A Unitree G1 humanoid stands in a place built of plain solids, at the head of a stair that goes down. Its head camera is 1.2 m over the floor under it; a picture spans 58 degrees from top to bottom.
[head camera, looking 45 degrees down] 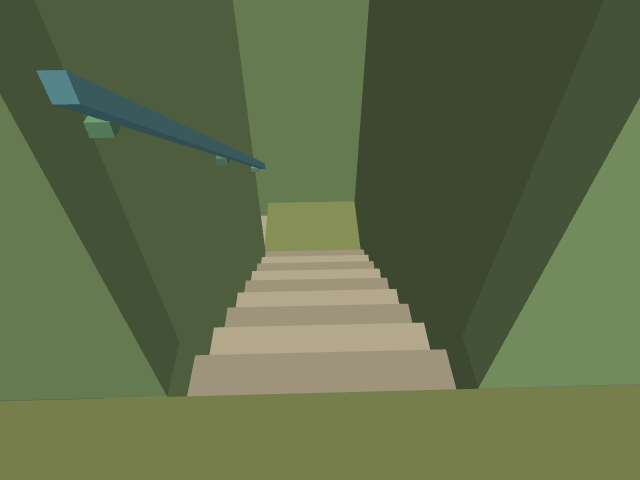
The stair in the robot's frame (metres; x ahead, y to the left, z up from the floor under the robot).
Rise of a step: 0.19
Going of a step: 0.24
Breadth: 0.90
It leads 2 degrees to the left of straight ahead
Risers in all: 10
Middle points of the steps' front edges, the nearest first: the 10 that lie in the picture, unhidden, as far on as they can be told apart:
0.57 -0.01 0.00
0.81 0.00 -0.18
1.05 0.00 -0.37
1.29 0.01 -0.56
1.53 0.02 -0.74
1.77 0.02 -0.93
2.01 0.03 -1.11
2.25 0.03 -1.30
2.49 0.04 -1.48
2.73 0.05 -1.67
